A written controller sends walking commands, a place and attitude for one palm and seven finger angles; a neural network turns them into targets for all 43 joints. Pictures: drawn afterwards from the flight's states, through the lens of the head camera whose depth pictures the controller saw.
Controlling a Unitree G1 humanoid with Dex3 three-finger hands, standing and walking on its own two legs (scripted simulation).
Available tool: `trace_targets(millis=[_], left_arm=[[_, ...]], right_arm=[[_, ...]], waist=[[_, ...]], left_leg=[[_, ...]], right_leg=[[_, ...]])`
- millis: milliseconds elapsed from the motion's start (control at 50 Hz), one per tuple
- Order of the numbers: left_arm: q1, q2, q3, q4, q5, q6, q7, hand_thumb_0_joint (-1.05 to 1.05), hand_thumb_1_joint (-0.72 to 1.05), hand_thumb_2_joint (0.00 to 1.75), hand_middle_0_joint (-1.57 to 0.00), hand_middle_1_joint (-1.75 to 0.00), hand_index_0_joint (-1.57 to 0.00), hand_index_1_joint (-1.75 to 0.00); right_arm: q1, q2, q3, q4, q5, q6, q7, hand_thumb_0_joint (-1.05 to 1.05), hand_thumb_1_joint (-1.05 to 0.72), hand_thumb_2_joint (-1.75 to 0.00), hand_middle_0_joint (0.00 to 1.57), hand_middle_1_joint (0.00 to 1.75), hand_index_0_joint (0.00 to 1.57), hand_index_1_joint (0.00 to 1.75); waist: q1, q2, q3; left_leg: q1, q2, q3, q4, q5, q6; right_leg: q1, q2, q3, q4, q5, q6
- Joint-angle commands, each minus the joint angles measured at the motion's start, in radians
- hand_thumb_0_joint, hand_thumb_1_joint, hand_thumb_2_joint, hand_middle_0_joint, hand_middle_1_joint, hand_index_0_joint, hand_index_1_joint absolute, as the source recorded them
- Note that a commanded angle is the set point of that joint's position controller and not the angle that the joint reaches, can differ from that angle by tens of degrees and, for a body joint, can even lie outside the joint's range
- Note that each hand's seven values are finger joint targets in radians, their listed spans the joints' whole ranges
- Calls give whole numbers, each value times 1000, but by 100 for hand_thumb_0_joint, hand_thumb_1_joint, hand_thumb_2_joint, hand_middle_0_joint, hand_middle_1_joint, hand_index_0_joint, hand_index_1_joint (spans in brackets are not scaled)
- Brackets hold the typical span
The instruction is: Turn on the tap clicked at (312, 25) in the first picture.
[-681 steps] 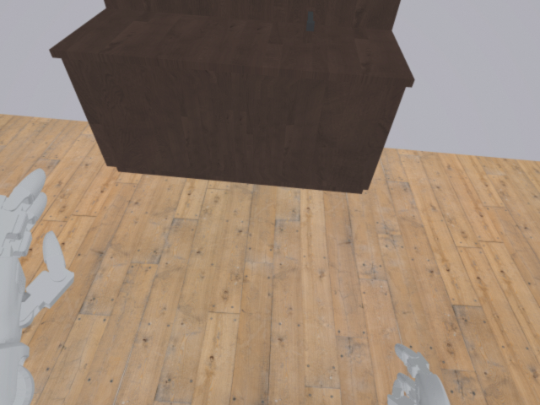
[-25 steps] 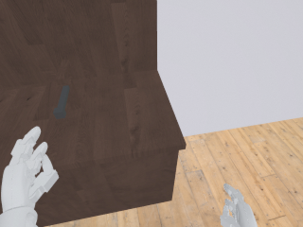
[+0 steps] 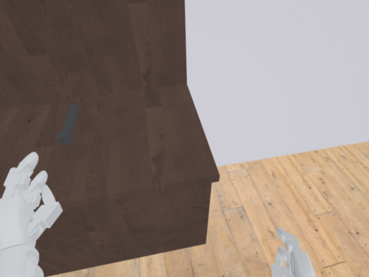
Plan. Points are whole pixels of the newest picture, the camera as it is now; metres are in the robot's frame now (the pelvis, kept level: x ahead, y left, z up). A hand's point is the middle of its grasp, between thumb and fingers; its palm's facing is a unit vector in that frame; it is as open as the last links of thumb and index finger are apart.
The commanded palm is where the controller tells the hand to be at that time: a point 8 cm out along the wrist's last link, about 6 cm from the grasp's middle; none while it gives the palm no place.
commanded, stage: reach beside the lever's end, fingers flat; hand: left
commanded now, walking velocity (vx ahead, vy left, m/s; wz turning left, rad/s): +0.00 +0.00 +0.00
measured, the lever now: (65, 137) +0.41 +0.38 +0.07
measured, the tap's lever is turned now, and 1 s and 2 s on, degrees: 0 0 0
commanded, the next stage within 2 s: none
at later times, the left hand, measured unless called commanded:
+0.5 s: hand (49, 185) +0.24 +0.30 +0.11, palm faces +0.52 -0.85 -0.11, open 7.5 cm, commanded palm +0.21 +0.34 +0.11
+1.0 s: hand (48, 165) +0.30 +0.35 +0.09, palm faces +0.53 -0.84 -0.09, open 7.7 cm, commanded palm +0.27 +0.38 +0.09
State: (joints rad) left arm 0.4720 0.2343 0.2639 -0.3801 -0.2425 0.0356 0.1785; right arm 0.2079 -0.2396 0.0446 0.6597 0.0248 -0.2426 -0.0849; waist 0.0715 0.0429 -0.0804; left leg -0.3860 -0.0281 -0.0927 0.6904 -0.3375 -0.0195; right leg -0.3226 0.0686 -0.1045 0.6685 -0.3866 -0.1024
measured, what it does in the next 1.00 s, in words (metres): stands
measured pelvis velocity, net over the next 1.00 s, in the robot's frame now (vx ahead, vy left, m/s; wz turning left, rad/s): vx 0.00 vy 0.05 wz -0.02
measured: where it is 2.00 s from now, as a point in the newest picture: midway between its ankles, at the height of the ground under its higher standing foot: outside the picture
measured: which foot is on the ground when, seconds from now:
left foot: down 0.00-1.00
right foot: down 0.00-1.00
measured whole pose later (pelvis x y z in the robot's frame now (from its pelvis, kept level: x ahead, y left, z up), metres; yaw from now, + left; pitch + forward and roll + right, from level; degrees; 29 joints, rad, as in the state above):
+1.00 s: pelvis +0.00 +0.05 +0.00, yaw -1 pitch +6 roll -2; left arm -0.05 0.33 0.42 0.26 -0.20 -0.12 0.11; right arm 0.21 -0.25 0.03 0.70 0.02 -0.20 -0.08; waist 0.02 0.03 -0.06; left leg -0.49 -0.05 -0.06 0.73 -0.34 0.03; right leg -0.41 0.05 -0.07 0.67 -0.36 -0.05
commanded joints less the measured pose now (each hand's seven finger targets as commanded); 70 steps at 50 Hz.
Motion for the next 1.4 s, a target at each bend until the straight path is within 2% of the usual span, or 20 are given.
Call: trace_targets(millis=[0, 60, 100, 140, 160, 260, 340, 360, 520, 640, 760, 780, 860, 900, 980, 1100, 1140, 1160, 1220, 1380], left_arm=[[-158, 181, 133, -153, -10, -84, -8, 0, 90, 90, -20, -30, -20, -30], [-244, 216, 156, -97, -13, -85, -23, 0, 90, 90, -20, -30, -20, -30], [-272, 218, 158, -55, -19, -89, -31, 0, 90, 90, -20, -30, -20, -30], [-315, 234, 170, -20, -23, -90, -38, 0, 90, 90, -20, -30, -20, -30], [-316, 246, 182, -6, -19, -91, -40, 0, 90, 90, -20, -30, -20, -30], [-336, 246, 186, 58, -16, -103, -43, 0, 90, 90, -20, -29, -20, -29], [-364, 254, 207, 98, -19, -118, -39, 0, 90, 90, -19, -28, -19, -28], [-372, 273, 225, 106, -11, -124, -37, 0, 90, 90, -19, -28, -19, -28], [-498, 225, 146, 137, 17, -193, -32, 0, 90, 90, -19, -26, -19, -26], [-592, 264, 176, 245, 17, -187, -40, 0, 90, 90, -18, -24, -18, -24], [-626, 324, 228, 308, 40, -188, -36, 0, 90, 90, -18, -22, -18, -22], [-645, 297, 205, 319, 37, -191, -39, 0, 90, 90, -17, -22, -17, -22], [-694, 357, 260, 396, 38, -210, -48, 0, 90, 90, -17, -21, -17, -21], [-743, 306, 199, 415, 41, -218, -63, 0, 90, 90, -17, -21, -17, -21], [-802, 321, 197, 439, 52, -241, -75, 0, 90, 90, -17, -20, -17, -20], [-868, 397, 262, 546, 55, -260, -77, 0, 90, 90, -16, -18, -16, -18], [-860, 407, 270, 566, 57, -263, -84, 0, 90, 90, -16, -18, -16, -18], [-884, 461, 311, 574, 68, -268, -79, 0, 90, 90, -16, -17, -16, -17], [-899, 424, 273, 582, 74, -286, -88, 0, 90, 90, -16, -17, -16, -17], [-1010, 475, 299, 790, 67, -294, -126, 0, 90, 90, -15, -15, -15, -15]], right_arm=[[-125, -102, -45, -142, 8, -56, -18, 0, -90, -90, 20, 30, 20, 30], [-130, -107, -45, -120, 16, -60, -26, 0, -90, -90, 20, 30, 20, 30], [-134, -110, -46, -120, 16, -65, -29, 0, -90, -90, 20, 30, 20, 30], [-140, -115, -49, -114, 17, -66, -31, 0, -90, -90, 20, 30, 20, 30], [-144, -112, -51, -110, 19, -67, -30, 0, -90, -90, 20, 30, 20, 30], [-130, -118, -53, -110, 17, -70, -26, 0, -90, -90, 20, 30, 20, 30], [-126, -126, -58, -116, 13, -66, -23, 0, -90, -90, 20, 30, 20, 30], [-126, -122, -59, -109, 16, -63, -22, 0, -90, -90, 20, 30, 20, 30], [-115, -132, -59, -104, 4, -71, -13, 0, -90, -90, 20, 30, 20, 30], [-112, -143, -59, -95, 2, -57, -22, 0, -90, -90, 20, 30, 20, 30], [-83, -144, -61, -90, -4, -29, -18, 0, -90, -90, 20, 30, 20, 30], [-85, -141, -61, -95, -3, -25, -16, 0, -90, -90, 20, 30, 20, 30], [-66, -151, -65, -85, -5, -8, -16, 0, -90, -90, 20, 30, 20, 30], [-61, -150, -63, -90, -3, -5, -14, 0, -90, -90, 20, 30, 20, 30], [-40, -160, -71, -83, -5, 2, -15, 0, -90, -90, 20, 30, 20, 30], [-7, -171, -80, -66, -11, 29, -16, 0, -90, -90, 20, 30, 20, 30], [-3, -170, -80, -74, -13, 40, -14, 0, -90, -90, 20, 30, 20, 30], [4, -171, -79, -64, -12, 49, -15, 0, -90, -90, 20, 30, 20, 30], [20, -171, -83, -72, -16, 59, -5, 0, -90, -90, 20, 30, 20, 30], [60, -190, -84, -53, -9, 99, -10, 0, -90, -90, 20, 30, 20, 30]], waist=[[-19, -25, -77], [-25, 13, -47], [-30, -21, -45], [-29, -47, -61], [-20, -3, -65], [-16, 1, -84], [-20, -60, -108], [-10, -2, -101], [-43, 38, -125], [-49, -11, -136], [-34, 48, -186], [-43, 47, -185], [-45, 24, -169], [-63, 38, -160], [-68, 65, -205], [-75, 15, -231], [-65, 50, -249], [-61, 79, -242], [-70, 101, -274], [-103, 11, -203]], left_leg=[[6, -9, 34, -50, 154, 51], [-8, -9, 34, -55, 120, 52], [-13, -6, 28, -59, 111, 51], [-22, -6, 26, -58, 106, 52], [-13, -9, 31, -63, 116, 52], [-3, -11, 37, -75, 144, 52], [-5, -10, 39, -77, 154, 53], [4, -10, 42, -86, 159, 51], [47, -8, 27, -87, 165, 49], [29, -7, 20, -93, 142, 47], [48, -3, 13, -85, 222, 33], [47, -3, 14, -82, 217, 34], [25, 2, 9, -76, 222, 34], [34, 3, 5, -73, 220, 31], [57, 7, -7, -63, 241, 24], [31, 7, -8, -41, 264, 21], [23, 4, 1, -37, 276, 23], [25, 9, -6, -35, 295, 16], [57, 15, -11, -20, 353, 10], [-49, 12, -8, -12, 227, 30]], right_leg=[[39, -111, 152, -168, 306, 119], [23, -111, 168, -190, 230, 114], [18, -111, 167, -191, 212, 115], [27, -115, 176, -192, 212, 120], [30, -112, 175, -190, 219, 115], [35, -98, 148, -169, 257, 109], [36, -90, 132, -156, 273, 110], [31, -82, 124, -156, 254, 99], [-23, -61, 91, -125, 220, 82], [-29, -58, 86, -123, 197, 83], [-10, -50, 75, -98, 256, 73], [-19, -51, 76, -97, 255, 76], [-30, -44, 72, -91, 256, 74], [-59, -43, 68, -85, 244, 73], [-77, -39, 68, -71, 237, 70], [-82, -36, 67, -54, 262, 74], [-70, -37, 70, -49, 275, 74], [-74, -36, 70, -45, 276, 69], [-100, -31, 67, -32, 286, 69], [-151, -27, 69, -33, 228, 76]])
